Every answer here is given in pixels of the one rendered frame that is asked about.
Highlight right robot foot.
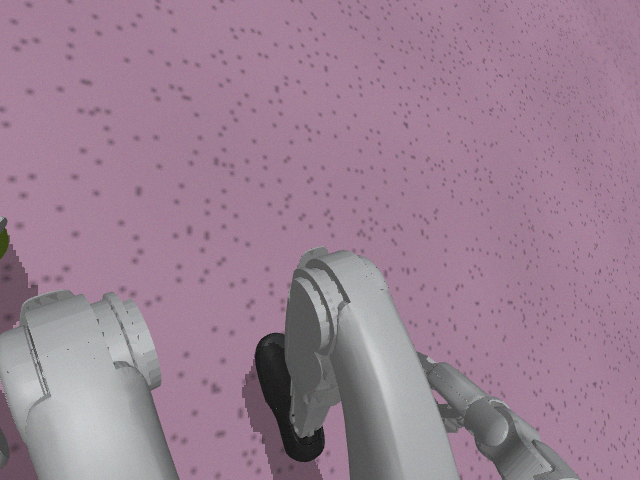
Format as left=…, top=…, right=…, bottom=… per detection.
left=255, top=333, right=325, bottom=462

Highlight bottle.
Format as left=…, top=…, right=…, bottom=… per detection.
left=0, top=228, right=9, bottom=259

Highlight right robot hand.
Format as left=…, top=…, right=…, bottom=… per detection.
left=416, top=351, right=489, bottom=433

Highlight right robot arm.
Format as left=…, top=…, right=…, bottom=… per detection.
left=463, top=396, right=582, bottom=480

